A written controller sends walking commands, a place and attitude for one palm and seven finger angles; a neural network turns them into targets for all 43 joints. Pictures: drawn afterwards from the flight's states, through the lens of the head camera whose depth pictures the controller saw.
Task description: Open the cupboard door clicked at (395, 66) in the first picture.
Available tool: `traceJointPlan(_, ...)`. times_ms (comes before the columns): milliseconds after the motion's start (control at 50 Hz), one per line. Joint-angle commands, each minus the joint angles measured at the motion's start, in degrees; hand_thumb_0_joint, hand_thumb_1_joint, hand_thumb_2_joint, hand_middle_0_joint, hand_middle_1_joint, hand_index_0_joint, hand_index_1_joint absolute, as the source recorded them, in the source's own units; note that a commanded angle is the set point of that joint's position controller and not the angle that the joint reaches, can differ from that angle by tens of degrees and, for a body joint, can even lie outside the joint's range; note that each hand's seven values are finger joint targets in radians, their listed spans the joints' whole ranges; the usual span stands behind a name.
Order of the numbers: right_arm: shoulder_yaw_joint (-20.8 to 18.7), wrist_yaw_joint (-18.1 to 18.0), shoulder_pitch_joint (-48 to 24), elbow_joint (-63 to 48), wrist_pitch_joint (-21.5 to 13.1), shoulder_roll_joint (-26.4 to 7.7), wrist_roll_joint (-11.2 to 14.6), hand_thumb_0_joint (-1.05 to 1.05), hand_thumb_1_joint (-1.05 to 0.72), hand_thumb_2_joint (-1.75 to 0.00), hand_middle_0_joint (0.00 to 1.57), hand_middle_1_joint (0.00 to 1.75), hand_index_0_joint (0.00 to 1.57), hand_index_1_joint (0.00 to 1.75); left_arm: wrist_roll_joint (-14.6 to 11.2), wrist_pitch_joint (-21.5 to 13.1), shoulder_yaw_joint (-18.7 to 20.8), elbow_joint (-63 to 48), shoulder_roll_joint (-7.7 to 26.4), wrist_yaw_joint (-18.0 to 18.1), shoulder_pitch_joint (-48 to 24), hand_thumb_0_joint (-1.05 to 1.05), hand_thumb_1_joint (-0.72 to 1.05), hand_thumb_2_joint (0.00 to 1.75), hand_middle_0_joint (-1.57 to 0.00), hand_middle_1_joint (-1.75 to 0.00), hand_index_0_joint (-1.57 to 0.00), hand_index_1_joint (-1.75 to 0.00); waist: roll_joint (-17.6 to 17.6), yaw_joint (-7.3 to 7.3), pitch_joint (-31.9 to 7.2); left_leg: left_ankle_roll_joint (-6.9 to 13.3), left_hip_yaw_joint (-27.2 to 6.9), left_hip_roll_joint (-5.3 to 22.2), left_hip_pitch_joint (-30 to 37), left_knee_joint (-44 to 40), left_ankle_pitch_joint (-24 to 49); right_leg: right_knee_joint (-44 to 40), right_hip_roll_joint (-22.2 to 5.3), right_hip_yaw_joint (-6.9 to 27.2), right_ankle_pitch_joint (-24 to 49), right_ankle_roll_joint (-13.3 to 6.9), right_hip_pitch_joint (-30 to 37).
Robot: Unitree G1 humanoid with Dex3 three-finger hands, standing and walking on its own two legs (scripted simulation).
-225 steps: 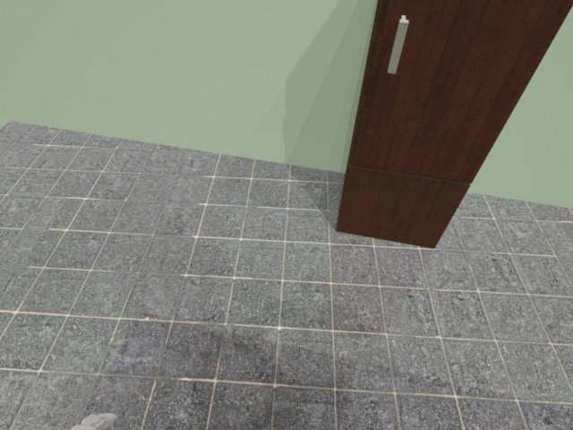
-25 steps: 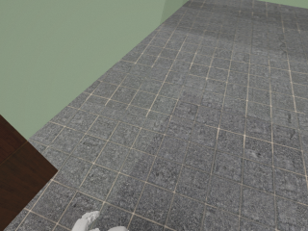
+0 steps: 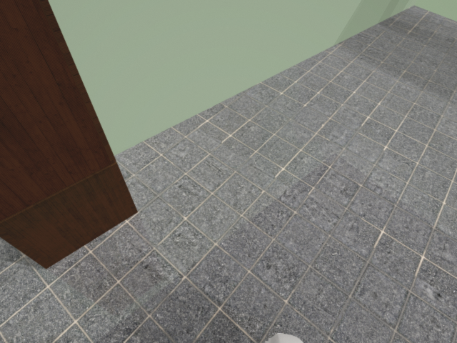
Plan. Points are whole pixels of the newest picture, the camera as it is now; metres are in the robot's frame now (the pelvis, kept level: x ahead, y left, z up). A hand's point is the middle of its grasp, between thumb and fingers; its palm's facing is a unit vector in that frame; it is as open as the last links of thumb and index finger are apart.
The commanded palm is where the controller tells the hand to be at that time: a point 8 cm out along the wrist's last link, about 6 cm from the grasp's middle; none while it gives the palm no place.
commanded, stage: turn to face it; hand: left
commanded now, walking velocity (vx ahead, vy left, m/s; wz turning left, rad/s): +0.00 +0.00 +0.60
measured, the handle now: out of the picture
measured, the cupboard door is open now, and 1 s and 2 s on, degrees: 0 0 0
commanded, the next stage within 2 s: take the last steps up to it in 1.16 s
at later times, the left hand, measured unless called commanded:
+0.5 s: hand out of the picture -0.02 +0.14 -0.15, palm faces +0.34 -0.91 -0.25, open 7.3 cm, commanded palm none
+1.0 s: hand out of the picture -0.10 +0.20 -0.16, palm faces +0.57 -0.78 -0.26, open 7.4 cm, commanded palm none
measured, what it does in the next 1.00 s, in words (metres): steps on the spot, turning left: right foot, then left foot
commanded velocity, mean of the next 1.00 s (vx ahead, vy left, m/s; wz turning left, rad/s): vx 0.00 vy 0.00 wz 0.50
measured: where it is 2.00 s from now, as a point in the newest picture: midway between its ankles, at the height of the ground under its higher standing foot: outside the picture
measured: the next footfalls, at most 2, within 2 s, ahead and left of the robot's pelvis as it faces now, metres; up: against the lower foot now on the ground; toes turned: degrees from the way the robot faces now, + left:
right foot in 0.20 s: +0.04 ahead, -0.16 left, +0.00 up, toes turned +5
left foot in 0.66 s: -0.06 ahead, +0.08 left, +0.00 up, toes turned +33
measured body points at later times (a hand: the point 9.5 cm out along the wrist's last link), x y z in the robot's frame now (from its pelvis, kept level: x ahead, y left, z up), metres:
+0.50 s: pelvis -0.03 -0.06 +0.00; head +0.01 -0.07 +0.45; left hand -0.04 +0.19 -0.13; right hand +0.14 -0.29 -0.15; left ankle -0.08 +0.08 -0.67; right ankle +0.00 -0.16 -0.74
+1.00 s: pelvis -0.06 -0.03 +0.00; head -0.03 -0.01 +0.45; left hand -0.13 +0.24 -0.14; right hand +0.15 -0.19 -0.14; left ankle -0.09 +0.06 -0.74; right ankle +0.02 -0.16 -0.69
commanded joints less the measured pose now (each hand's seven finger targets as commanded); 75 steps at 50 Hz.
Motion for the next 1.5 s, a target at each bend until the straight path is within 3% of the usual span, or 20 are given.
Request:
traceJointPlan(0, -3.53, -0.19, 2.62, -3.25, -0.44, -12.42, -0.23, 0.0, -0.9, -0.9, 0.2, 0.3, 0.2, 0.3, -0.14, -1.51, -0.41, -6.63, 1.69, 0.34, -4.67, 0.0, 0.9, 0.9, -0.2, -0.3, -0.2, -0.3, 8.25, -2.74, -6.85, 7.18, -17.59, 14.83, 12.64, -7.05, 20.84, -5.87, 0.38, 0.67, -3.44, 0.51, -2.78)
traceJointPlan(140, -4.37, 0.6, -3.98, -5.85, 0.79, -13.6, 0.03, 0.0, -0.9, -0.9, 0.2, 0.3, 0.2, 0.3, -0.62, -2.33, -0.61, -6.27, 2.72, 0.86, 2.83, 0.0, 0.9, 0.9, -0.2, -0.3, -0.2, -0.3, 9.44, 1.15, -7.83, 3.79, -20.66, 9.98, 0.25, -2.05, 14.18, -30.75, 3.31, -0.88, 5.49, -1.27, 16.91)
traceJointPlan(160, -4.22, 0.87, -4.37, -6.39, 0.83, -11.64, 0.43, 0.0, -0.9, -0.9, 0.2, 0.3, 0.2, 0.3, -0.26, -2.84, -0.16, -6.19, 4.81, 1.15, 4.98, 0.0, 0.9, 0.9, -0.2, -0.3, -0.2, -0.3, 4.45, 2.23, -8.23, 0.82, -18.62, 6.83, -6.04, 2.4, 7.81, -39.36, -0.44, 2.23, 8.6, -2.47, 24.39)
traceJointPlan(180, -3.57, 1.36, -3.73, -7.75, 0.92, -7.82, 0.89, 0.0, -0.9, -0.9, 0.2, 0.3, 0.2, 0.3, 0.82, -3.43, 0.86, -6.71, 10.69, 1.66, 5.58, 0.0, 0.9, 0.9, -0.2, -0.3, -0.2, -0.3, -11.55, 2.51, -7.6, -4.25, -8.69, -1.24, -18.38, 14.95, -8.53, -45.47, -15.74, 17.53, 7.52, -7.58, 30.63)
traceJointPlan(200, -3.56, 1.29, -4.62, -8.77, 0.85, -8.08, 0.03, 0.0, -0.9, -0.9, 0.2, 0.3, 0.2, 0.3, 0.69, -3.02, 0.46, -8.14, 12.54, 1.53, 3.41, 0.0, 0.9, 0.9, -0.2, -0.3, -0.2, -0.3, -14.89, 2.21, -5.91, -5.34, -5.23, -2.47, -19.18, 27.25, -20.94, -45.38, -23.98, 20.83, 12.67, -12.42, 23.24)
traceJointPlan(300, -3.48, 2.34, -2.62, -4.26, 2.47, -7.62, -0.22, 0.0, -0.9, -0.9, 0.2, 0.3, 0.2, 0.3, 0.49, -4.01, -1.33, -9.66, 4.9, 1.43, -3.32, 0.0, 0.9, 0.9, -0.2, -0.3, -0.2, -0.3, -7.59, -1.66, -0.39, -7.15, -3.75, 2.11, -17.63, 43.69, -8.48, -40.52, -13.12, 2.11, 25.16, -9.95, 17.59)
traceJointPlan(500, -1.77, 2.47, -10.46, -6.68, 2.14, -6.58, 0.36, 0.0, -0.9, -0.9, 0.2, 0.3, 0.2, 0.3, 1.12, -3.16, -0.14, -6.42, 9.03, 1.24, 4.23, 0.0, 0.9, 0.9, -0.2, -0.3, -0.2, -0.3, -10.73, 3.11, -3.29, -7.18, 2.55, 3.14, -10.58, 21.09, -14.13, -37.28, -17.5, -2.77, 31.09, -12.37, 24.4)
traceJointPlan(600, -2.01, 2.15, -4.22, -5.81, 0.89, -8.52, 0.27, 0.0, -0.9, -0.9, 0.2, 0.3, 0.2, 0.3, 0.43, -2.31, 0.53, -5.58, 9.51, 0.68, 3.23, 0.0, 0.9, 0.9, -0.2, -0.3, -0.2, -0.3, -7.47, -0.08, -6.88, -4.86, 4.95, 2.43, 5.37, 0.35, -1.87, -26.13, -16.2, -8.9, 27.83, -7.16, 18.69)
traceJointPlan(620, -3.1, 1.98, -0.44, -5.25, 0.25, -13.1, 0.0, 0.0, -0.9, -0.9, 0.2, 0.3, 0.2, 0.3, 0.05, -2.1, 0.38, -6.55, 7.8, 0.36, 3.39, 0.0, 0.9, 0.9, -0.2, -0.3, -0.2, -0.3, 2.91, -2.25, -9.98, -1.58, -4.59, 9.27, 15.41, -4.58, 9.06, -15.49, -12.4, -10.81, 18.54, -3.75, 9.55)
traceJointPlan(640, -4.55, 1.6, 2.98, -4.92, 0.04, -19.16, -0.1, 0.0, -0.9, -0.9, 0.2, 0.3, 0.2, 0.3, -0.21, -2.07, -0.81, -9.44, 3.65, -0.1, 1.12, 0.0, 0.9, 0.9, -0.2, -0.3, -0.2, -0.3, 19.26, -4.2, -9.1, 6.48, -22.97, 23.87, 21.22, -6.18, 31.56, -3.09, -4.63, -10.62, -14.39, 0.44, -6.46)
traceJointPlan(660, -4.54, 0.93, 6.18, -3.02, 0.16, -19.52, 0.21, 0.0, -0.9, -0.9, 0.2, 0.3, 0.2, 0.3, 0.5, -1.25, -1.29, -10.27, 4.17, 0.44, -2.64, 0.0, 0.9, 0.9, -0.2, -0.3, -0.2, -0.3, 15.15, -5.6, -9.87, 9.37, -22.54, 25.69, 19.13, -6.07, 33.24, 3.91, -4.08, -3.63, -16.24, -0.27, -7.44)
traceJointPlan(780, -2.23, -0.06, -4.68, -5.62, -0.6, -12.55, 0.1, 0.0, -0.9, -0.9, 0.2, 0.3, 0.2, 0.3, 0.25, -1.18, -0.7, -5.64, 4.06, -0.16, 0.54, 0.0, 0.9, 0.9, -0.2, -0.3, -0.2, -0.3, 7.75, -0.08, -5.53, 5.61, -11.24, 14.1, 9.08, -7.98, 21.83, 4.66, -2.68, -0.3, -0.86, 0.02, -2.24)
traceJointPlan(980, -2.57, 0.02, -1.6, -3.74, 0.24, -11.82, -0.43, 0.0, -0.9, -0.9, 0.2, 0.3, 0.2, 0.3, 0.02, -1.32, -1.64, -6.71, 1.65, 0.55, -2.55, 0.0, 0.9, 0.9, -0.2, -0.3, -0.2, -0.3, 9.07, -1.53, -3.74, 7.24, -18.1, 13.66, 6.38, -8.12, 16.35, -13.64, 1.36, -0.66, -3.6, -0.94, 6.23)
traceJointPlan(1060, -2.61, 0.07, -2.37, -3.55, 0.28, -10.84, 0.02, 0.0, -0.9, -0.9, 0.2, 0.3, 0.2, 0.3, -0.34, -2.37, -1.76, -5.19, 1.41, 1.1, 2.65, 0.0, 0.9, 0.9, -0.2, -0.3, -0.2, -0.3, 7.75, 0.99, -7.26, 4.71, -17.84, 10.8, 4.24, -2.86, 18.68, -31.03, 2.72, -1.48, 6.73, -1.85, 17.05)
traceJointPlan(1080, -2.46, 0.32, -2.44, -3.34, 0.11, -9.48, 0.45, 0.0, -0.9, -0.9, 0.2, 0.3, 0.2, 0.3, -0.09, -2.96, -1.57, -4.72, 3.01, 1.38, 3.99, 0.0, 0.9, 0.9, -0.2, -0.3, -0.2, -0.3, 4.82, 1.83, -7.36, 2.17, -16.28, 8.64, 0.34, 0.3, 14.41, -38.34, 0.4, 0.59, 11.86, -2.29, 22.93)
traceJointPlan(1120, -1.49, 0.61, -2.39, -5.29, 0.32, -4.29, 0.72, 0.0, -0.9, -0.9, 0.2, 0.3, 0.2, 0.3, 0.87, -3.74, -0.62, -5.11, 9.6, 1.68, 4.45, 0.0, 0.9, 0.9, -0.2, -0.3, -0.2, -0.3, -14.3, 2.15, -5.64, -4.5, -4.67, -2.78, -13.82, 18.36, -19.27, -43.14, -20.83, 18.89, 24.03, -12.06, 26.63)
traceJointPlan(1160, -2.62, 0.45, -3.04, -3.3, 2.06, -7.11, 0.07, 0.0, -0.9, -0.9, 0.2, 0.3, 0.2, 0.3, 0.37, -3.71, -0.83, -5.66, 7.26, 1.68, 1.11, 0.0, 0.9, 0.9, -0.2, -0.3, -0.2, -0.3, -11.65, 1.19, -2.27, -4.47, -7.28, -0.43, -12.23, 33.31, -18.07, -44.18, -17.93, 15.72, 21.05, -14.34, 17.32)
traceJointPlan(1240, -2.23, 1.0, 0.25, -0.07, 2.3, -5.45, 0.01, 0.0, -0.9, -0.9, 0.2, 0.3, 0.2, 0.3, 0.33, -4.18, -1.59, -5.53, 3.72, 1.59, -0.89, 0.0, 0.9, 0.9, -0.2, -0.3, -0.2, -0.3, -6.9, -0.56, -1.6, -6.25, -4.91, 1.59, -13.41, 39.2, -9.92, -41.68, -12.16, 4.29, 25.06, -11.85, 19.11)
traceJointPlan(1380, -1.53, 1.92, -5.45, -0.58, 0.88, -4.38, -0.59, 0.0, -0.9, -0.9, 0.2, 0.3, 0.2, 0.3, 1.07, -5.37, -1.55, 0.38, 3.67, 0.73, 9.01, 0.0, 0.9, 0.9, -0.2, -0.3, -0.2, -0.3, -8.54, 3.76, 1.49, -6.01, -0.36, 4.75, -14.64, 25.69, -10.13, -49.04, -14.01, 7.97, -1.18, -12.38, 23.04)
traceJointPlan(1480, -0.38, 1.94, -5.07, 0.13, -0.84, -2.44, -0.1, 0.0, -0.9, -0.9, 0.2, 0.3, 0.2, 0.3, 1.33, -5.52, -1.57, 3.97, 4.54, 0.29, 11.16, 0.0, 0.9, 0.9, -0.2, -0.3, -0.2, -0.3, -9.06, 3.72, -0.43, -4.21, 3.17, 3.77, -6.09, 10.75, -12.43, -47.29, -13.44, 6.27, 0.96, -13.12, 22.77)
